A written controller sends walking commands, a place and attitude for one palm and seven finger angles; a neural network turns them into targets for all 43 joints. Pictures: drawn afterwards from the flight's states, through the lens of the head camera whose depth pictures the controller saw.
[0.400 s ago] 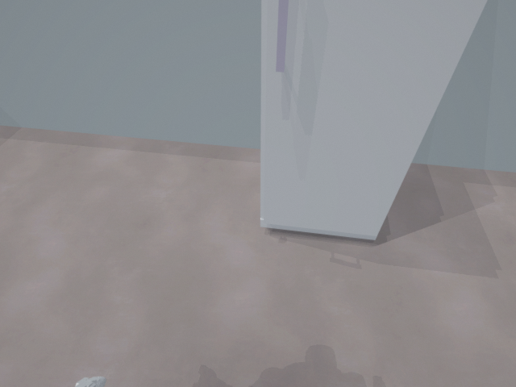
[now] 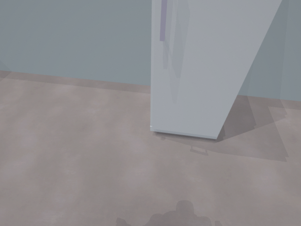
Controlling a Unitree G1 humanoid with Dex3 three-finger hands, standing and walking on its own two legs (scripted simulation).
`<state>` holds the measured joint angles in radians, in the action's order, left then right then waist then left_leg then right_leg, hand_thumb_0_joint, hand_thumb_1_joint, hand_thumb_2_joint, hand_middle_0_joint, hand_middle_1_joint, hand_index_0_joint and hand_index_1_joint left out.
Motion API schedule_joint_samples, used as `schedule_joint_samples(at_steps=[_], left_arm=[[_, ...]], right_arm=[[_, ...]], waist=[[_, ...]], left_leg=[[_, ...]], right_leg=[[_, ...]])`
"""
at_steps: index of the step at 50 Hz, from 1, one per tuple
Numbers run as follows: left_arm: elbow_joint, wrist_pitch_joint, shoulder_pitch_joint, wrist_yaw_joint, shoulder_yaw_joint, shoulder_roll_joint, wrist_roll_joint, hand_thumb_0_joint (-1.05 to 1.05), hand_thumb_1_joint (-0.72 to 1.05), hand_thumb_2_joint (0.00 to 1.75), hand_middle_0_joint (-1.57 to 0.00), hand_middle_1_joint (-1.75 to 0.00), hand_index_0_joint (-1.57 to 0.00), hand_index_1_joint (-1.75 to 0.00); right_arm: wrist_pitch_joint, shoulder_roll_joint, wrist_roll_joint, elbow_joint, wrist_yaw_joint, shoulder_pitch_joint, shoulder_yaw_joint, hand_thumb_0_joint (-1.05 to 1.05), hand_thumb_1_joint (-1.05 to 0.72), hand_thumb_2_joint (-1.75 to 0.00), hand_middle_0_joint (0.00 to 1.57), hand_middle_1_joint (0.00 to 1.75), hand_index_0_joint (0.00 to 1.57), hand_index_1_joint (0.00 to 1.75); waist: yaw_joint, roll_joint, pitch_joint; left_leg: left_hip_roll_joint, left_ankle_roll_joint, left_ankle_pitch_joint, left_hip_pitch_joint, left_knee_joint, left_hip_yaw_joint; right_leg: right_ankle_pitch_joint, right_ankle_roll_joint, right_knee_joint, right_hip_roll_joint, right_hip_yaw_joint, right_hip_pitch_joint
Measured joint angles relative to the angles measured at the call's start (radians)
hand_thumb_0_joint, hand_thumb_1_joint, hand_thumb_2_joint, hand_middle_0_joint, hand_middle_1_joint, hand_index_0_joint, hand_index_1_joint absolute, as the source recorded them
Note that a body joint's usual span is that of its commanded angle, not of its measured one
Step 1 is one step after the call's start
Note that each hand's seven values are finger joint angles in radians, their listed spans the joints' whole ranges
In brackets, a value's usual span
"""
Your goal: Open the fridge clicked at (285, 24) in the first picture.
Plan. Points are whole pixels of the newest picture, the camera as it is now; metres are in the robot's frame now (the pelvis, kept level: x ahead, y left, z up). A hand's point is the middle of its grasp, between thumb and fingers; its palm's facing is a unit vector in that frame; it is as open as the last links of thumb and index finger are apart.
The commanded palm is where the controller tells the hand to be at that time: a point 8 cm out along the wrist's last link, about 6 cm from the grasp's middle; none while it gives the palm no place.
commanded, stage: stand and wait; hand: left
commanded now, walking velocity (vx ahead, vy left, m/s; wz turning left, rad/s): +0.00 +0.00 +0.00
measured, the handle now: out of the picture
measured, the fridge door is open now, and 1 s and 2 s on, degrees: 0 0 0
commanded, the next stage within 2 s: look at it before walking up in 0.42 s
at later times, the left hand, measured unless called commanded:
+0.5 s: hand out of the picture +0.07 +0.25 -0.15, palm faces -0.03 -0.94 -0.34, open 7.4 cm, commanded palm none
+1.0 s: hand out of the picture +0.08 +0.25 -0.15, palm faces -0.03 -0.94 -0.35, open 7.4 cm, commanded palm none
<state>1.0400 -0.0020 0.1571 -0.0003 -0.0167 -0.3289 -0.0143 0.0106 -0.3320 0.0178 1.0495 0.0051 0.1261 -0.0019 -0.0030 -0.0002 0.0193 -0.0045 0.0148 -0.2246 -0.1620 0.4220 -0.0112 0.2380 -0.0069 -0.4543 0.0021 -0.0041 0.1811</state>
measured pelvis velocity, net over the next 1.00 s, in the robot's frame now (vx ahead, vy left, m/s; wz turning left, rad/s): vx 0.01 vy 0.00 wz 0.00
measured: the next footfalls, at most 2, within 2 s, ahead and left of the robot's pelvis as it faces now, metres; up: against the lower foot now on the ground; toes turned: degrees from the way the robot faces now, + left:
none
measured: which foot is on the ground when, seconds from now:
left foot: down 0.00-1.00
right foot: down 0.00-1.00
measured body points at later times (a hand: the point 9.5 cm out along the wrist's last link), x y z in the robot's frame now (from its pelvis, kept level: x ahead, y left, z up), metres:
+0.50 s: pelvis +0.00 +0.00 +0.00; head +0.00 +0.00 +0.45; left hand +0.08 +0.30 -0.13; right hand +0.07 -0.29 -0.13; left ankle +0.00 +0.13 -0.74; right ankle +0.01 -0.11 -0.74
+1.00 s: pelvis +0.01 +0.00 +0.00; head +0.01 +0.00 +0.45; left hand +0.08 +0.30 -0.13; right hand +0.09 -0.29 -0.13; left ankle +0.00 +0.13 -0.74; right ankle +0.01 -0.11 -0.74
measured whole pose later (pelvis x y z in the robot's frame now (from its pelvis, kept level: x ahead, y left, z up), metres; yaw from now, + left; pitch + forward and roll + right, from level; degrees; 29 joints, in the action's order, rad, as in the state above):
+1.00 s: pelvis +0.01 +0.00 +0.00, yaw +0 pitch -2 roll +0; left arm 1.09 0.01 0.14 0.00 -0.01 -0.34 -0.01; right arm 0.02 -0.34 0.01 1.11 0.00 0.11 0.00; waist 0.00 0.00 0.03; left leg -0.01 0.01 -0.20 -0.12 0.36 -0.01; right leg 0.21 0.00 -0.38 0.00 -0.01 0.14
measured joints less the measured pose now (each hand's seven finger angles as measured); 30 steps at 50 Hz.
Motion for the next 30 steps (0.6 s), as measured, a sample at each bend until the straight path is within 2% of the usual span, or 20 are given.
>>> schedule_joint_samples(at_steps=[30], left_arm=[[0.041, 0.005, -0.02, 0.0, 0.006, -0.011, 0.0, 0.01, 0.9, 0.9, -0.2, -0.3, -0.2, -0.3]], right_arm=[[0.006, -0.002, -0.004, 0.06, 0.0, 0.005, -0.001, 0.01, -0.9, -0.9, 0.2, 0.3, 0.2, 0.3]], waist=[[0.005, 0.003, 0.002]], left_leg=[[-0.001, -0.002, 0.023, 0.019, -0.045, 0.005]], right_leg=[[-0.029, 0.004, 0.052, -0.001, -0.005, -0.02]])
